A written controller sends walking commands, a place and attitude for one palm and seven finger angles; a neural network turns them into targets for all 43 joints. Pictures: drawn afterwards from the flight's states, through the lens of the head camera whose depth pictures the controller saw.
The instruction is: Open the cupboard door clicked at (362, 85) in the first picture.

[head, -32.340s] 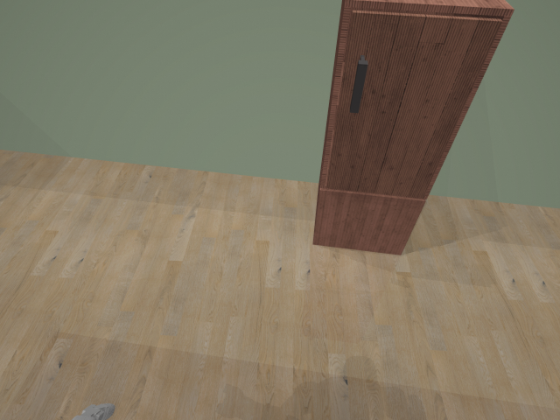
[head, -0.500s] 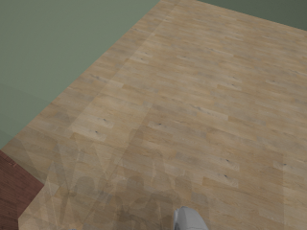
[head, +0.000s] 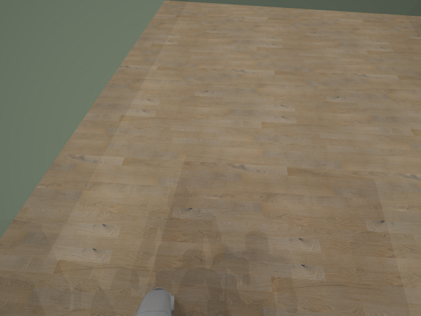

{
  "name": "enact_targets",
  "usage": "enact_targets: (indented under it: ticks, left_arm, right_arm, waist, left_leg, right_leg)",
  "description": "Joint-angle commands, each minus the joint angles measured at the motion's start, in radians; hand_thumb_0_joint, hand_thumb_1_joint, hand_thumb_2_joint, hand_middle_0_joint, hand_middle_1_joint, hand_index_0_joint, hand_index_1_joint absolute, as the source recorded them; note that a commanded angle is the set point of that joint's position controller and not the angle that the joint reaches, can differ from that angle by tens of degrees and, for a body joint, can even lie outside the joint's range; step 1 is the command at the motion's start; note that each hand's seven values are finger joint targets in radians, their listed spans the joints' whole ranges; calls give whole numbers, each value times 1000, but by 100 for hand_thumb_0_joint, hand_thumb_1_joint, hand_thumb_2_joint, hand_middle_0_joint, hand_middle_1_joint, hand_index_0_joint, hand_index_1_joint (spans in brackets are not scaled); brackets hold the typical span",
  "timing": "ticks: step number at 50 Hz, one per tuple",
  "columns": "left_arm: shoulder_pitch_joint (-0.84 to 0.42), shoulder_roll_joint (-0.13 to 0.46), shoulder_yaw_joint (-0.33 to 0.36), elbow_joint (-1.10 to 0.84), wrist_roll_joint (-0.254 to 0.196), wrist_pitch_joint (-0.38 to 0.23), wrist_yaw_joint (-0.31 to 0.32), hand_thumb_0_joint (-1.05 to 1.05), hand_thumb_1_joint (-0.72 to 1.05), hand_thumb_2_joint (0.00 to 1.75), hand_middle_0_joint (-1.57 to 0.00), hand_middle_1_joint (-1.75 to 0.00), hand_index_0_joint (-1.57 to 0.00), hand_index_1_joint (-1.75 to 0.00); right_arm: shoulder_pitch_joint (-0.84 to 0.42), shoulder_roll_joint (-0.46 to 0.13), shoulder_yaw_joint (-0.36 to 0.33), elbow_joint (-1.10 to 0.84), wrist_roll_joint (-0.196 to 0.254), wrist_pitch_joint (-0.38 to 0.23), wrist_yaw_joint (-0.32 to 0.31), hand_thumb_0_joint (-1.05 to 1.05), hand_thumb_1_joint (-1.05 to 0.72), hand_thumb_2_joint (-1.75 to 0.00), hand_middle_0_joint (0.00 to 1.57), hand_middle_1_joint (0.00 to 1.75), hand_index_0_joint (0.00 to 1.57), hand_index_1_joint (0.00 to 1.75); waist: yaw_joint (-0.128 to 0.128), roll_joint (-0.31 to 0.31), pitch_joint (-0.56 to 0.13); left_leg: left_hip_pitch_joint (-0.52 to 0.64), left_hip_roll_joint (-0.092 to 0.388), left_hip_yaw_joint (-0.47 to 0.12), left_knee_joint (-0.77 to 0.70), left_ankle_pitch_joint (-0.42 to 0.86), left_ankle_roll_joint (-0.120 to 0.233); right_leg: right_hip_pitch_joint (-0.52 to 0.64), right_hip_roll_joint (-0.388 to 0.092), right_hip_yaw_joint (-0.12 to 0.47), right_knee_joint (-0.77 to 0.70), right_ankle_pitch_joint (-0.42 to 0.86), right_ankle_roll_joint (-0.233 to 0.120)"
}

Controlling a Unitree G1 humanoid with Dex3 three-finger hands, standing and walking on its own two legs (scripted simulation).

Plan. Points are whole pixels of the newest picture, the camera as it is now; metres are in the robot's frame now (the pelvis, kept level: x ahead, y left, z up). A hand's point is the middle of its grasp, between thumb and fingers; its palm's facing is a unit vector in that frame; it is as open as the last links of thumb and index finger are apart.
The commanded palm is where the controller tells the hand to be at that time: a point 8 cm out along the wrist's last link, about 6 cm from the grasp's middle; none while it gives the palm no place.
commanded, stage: walk to a spot facing it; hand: left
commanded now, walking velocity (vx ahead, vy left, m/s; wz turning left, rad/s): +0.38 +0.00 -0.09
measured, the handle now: out of the picture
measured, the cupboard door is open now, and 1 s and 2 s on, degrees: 50 50 50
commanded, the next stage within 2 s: turn to face it in 0.90 s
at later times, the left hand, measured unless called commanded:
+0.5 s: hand (131, 248) +0.29 +0.22 -0.18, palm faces -0.04 -0.99 -0.13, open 7.3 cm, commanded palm none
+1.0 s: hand (174, 153) +0.60 +0.15 -0.18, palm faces -0.24 -0.95 -0.22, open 7.1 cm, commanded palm none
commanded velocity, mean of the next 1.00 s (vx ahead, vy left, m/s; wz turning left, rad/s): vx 0.33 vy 0.00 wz -0.26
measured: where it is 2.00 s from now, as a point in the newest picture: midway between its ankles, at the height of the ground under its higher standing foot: (234, 213)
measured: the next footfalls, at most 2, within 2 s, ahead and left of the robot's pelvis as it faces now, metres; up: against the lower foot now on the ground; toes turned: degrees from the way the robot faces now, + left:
left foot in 0.28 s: +0.30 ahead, +0.10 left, +0.00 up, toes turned +4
right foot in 0.86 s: +0.50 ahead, -0.07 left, +0.00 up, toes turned -21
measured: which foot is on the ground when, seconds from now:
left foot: up 0.00-0.26, down 0.28-0.86, up 0.88-1.00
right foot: down 0.00-0.28, up 0.30-0.84, down 0.86-1.00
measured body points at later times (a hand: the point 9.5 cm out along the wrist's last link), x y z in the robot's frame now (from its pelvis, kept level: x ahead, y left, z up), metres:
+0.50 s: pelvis +0.27 +0.06 +0.00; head +0.30 +0.08 +0.45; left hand +0.29 +0.27 -0.17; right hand +0.27 -0.19 -0.13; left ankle +0.26 +0.10 -0.74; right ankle +0.24 -0.11 -0.62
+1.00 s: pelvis +0.49 -0.02 -0.01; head +0.53 -0.02 +0.44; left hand +0.61 +0.20 -0.16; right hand +0.39 -0.20 -0.16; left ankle +0.44 +0.14 -0.63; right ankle +0.46 -0.05 -0.74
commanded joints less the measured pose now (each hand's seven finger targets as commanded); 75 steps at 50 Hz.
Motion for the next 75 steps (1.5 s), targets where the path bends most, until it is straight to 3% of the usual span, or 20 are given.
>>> enact_targets:
  ticks: [1,8,12,13,14,15,18,23,35,41,42,43,44,49,62,64,65,66,69,75]
  left_arm:
    - [173,47,-2,13,-5,-29,-2,0,90,90,-20,-30,-20,-30]
    - [247,67,-14,58,3,-25,18,0,90,90,-20,-30,-20,-30]
    - [179,122,-2,56,-3,-32,19,0,90,90,-20,-30,-20,-30]
    - [164,91,-2,36,-12,-33,11,0,90,90,-20,-30,-20,-30]
    - [221,16,-17,14,-31,-34,-1,0,90,90,-20,-30,-20,-30]
    - [166,52,-9,5,-17,-29,7,0,90,90,-20,-30,-20,-30]
    - [107,9,-1,13,15,7,-19,0,90,90,-20,-30,-20,-30]
    - [139,-65,0,18,22,52,-24,0,90,90,-20,-30,-20,-30]
    - [-218,-21,-18,-86,8,51,-46,0,90,90,-20,-30,-20,-30]
    - [60,60,5,-30,11,29,-25,0,90,90,-20,-30,-20,-30]
    - [200,109,23,12,14,21,-21,0,90,90,-20,-30,-20,-30]
    - [298,210,50,29,12,14,-9,0,90,90,-20,-30,-20,-30]
    - [240,237,49,17,-10,22,1,0,90,90,-20,-30,-20,-30]
    - [56,57,4,-27,1,-9,13,0,90,90,-20,-30,-20,-30]
    - [56,123,-1,15,2,3,17,0,90,90,-20,-30,-20,-30]
    - [52,133,5,-6,-6,17,22,0,90,90,-20,-30,-20,-30]
    - [85,87,7,-37,-30,23,19,0,90,90,-20,-30,-20,-30]
    - [51,71,-5,-75,-28,30,23,0,90,90,-20,-30,-20,-30]
    - [-46,75,13,-104,5,61,14,0,90,90,-20,-30,-20,-30]
    - [-21,61,29,-107,9,93,5,0,90,90,-20,-30,-20,-30]
  right_arm:
    - [19,-33,1,-35,4,-1,17,0,-90,-90,20,30,20,30]
    - [-207,-40,15,-90,7,-20,35,0,-90,-90,20,30,20,30]
    - [102,-113,-8,10,-4,-38,8,0,-90,-90,20,30,20,30]
    - [260,-196,-32,46,-20,-41,2,0,-90,-90,20,30,20,30]
    - [346,-278,-50,58,-31,-44,-6,0,-90,-90,20,30,20,30]
    - [291,-251,-37,51,-5,-33,-5,0,-90,-90,20,30,20,30]
    - [102,-83,6,15,-6,-57,-10,0,-90,-90,20,30,20,30]
    - [184,-42,8,54,2,-83,-15,0,-90,-90,20,30,20,30]
    - [403,-74,40,130,-9,-61,-23,0,-90,-90,20,30,20,30]
    - [324,-139,19,111,3,-46,-26,0,-90,-90,20,30,20,30]
    - [271,-133,16,91,18,-49,-17,0,-90,-90,20,30,20,30]
    - [269,-72,18,50,35,-56,-12,0,-90,-90,20,30,20,30]
    - [214,-78,6,25,27,-48,-12,0,-90,-90,20,30,20,30]
    - [174,7,7,23,-4,-7,4,0,-90,-90,20,30,20,30]
    - [39,-75,16,22,3,-4,13,0,-90,-90,20,30,20,30]
    - [189,-149,-7,43,-15,1,13,0,-90,-90,20,30,20,30]
    - [255,-239,-26,32,-25,-2,5,0,-90,-90,20,30,20,30]
    - [273,-273,-24,38,-4,9,-4,0,-90,-90,20,30,20,30]
    - [84,-191,-10,-25,-3,9,-17,0,-90,-90,20,30,20,30]
    - [33,-201,-25,-65,-1,-1,-6,0,-90,-90,20,30,20,30]
  waist:
    - [25,-144,-20]
    - [48,-115,46]
    - [-116,-125,-108]
    - [-176,-17,-200]
    - [-147,217,-350]
    - [-107,118,-280]
    - [8,57,76]
    - [54,68,-16]
    - [-17,85,79]
    - [121,131,-93]
    - [187,92,-152]
    - [204,-164,-252]
    - [158,-141,-204]
    - [-5,-24,18]
    - [-34,-131,-29]
    - [-103,-29,-114]
    - [-106,226,-228]
    - [-89,213,-269]
    - [-6,115,-48]
    - [35,59,-169]
  left_leg:
    - [-81,-46,61,-67,62,-3]
    - [0,-130,147,-386,50,31]
    - [493,-190,149,-569,117,115]
    - [748,-7,-79,-582,194,182]
    - [946,318,-493,-679,331,328]
    - [818,355,-555,-788,263,351]
    - [348,203,-227,-924,-3,186]
    - [434,92,64,-895,474,84]
    - [638,119,161,-864,817,64]
    - [648,131,203,-436,1199,38]
    - [445,102,226,-207,949,27]
    - [89,-85,241,173,-57,-3]
    - [-56,-121,77,355,-351,12]
    - [51,-9,9,84,-99,-6]
    - [223,-171,149,-478,77,37]
    - [477,-101,55,-576,460,90]
    - [695,178,-308,-575,942,245]
    - [621,298,-484,-672,1035,351]
    - [317,181,-381,-811,360,264]
    - [351,61,-243,-811,324,187]
  right_leg:
    - [124,-228,140,-95,916,89]
    - [208,-264,171,-73,1062,45]
    - [69,-256,126,294,1193,63]
    - [-159,-182,94,542,803,77]
    - [-377,-43,48,946,-111,88]
    - [-437,-83,140,1089,-193,65]
    - [-458,-189,125,1032,19,98]
    - [-489,-179,72,875,135,127]
    - [-540,-137,-64,416,188,68]
    - [-95,-28,-124,196,56,-14]
    - [168,-118,-18,134,179,-60]
    - [427,-441,506,64,430,-211]
    - [381,-541,650,-50,450,-271]
    - [-78,-335,200,-114,610,-78]
    - [137,-313,-46,148,1112,57]
    - [5,-283,-91,455,814,112]
    - [-262,-151,-97,757,90,167]
    - [-291,-101,38,934,-366,160]
    - [-399,-176,112,947,-169,176]
    - [-392,-164,92,804,-16,215]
